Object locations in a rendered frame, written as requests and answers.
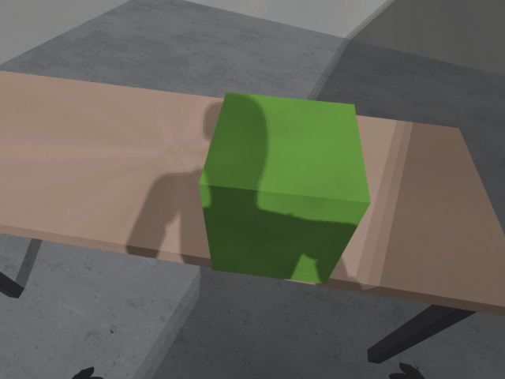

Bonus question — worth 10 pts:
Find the right robot hand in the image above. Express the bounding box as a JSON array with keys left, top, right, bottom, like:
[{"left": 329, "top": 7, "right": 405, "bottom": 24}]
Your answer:
[{"left": 389, "top": 362, "right": 425, "bottom": 379}]

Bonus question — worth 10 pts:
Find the table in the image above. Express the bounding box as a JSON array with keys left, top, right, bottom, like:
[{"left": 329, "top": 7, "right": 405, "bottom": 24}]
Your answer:
[{"left": 0, "top": 70, "right": 505, "bottom": 364}]

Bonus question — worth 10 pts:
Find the carton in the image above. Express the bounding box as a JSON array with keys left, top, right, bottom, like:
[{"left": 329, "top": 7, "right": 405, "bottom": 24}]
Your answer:
[{"left": 199, "top": 92, "right": 371, "bottom": 284}]

